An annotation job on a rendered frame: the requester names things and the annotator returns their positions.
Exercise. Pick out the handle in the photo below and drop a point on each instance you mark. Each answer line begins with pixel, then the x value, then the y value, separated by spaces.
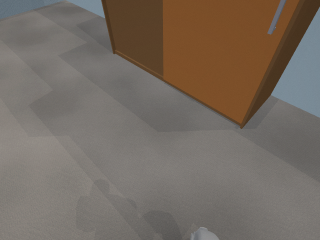
pixel 276 16

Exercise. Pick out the wardrobe door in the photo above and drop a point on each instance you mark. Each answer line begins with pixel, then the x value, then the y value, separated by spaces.
pixel 219 51
pixel 137 28

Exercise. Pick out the robot right thigh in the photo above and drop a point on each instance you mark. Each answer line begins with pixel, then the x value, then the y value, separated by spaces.
pixel 203 235

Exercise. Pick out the robot right shin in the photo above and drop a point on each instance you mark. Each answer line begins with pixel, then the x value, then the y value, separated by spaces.
pixel 203 228

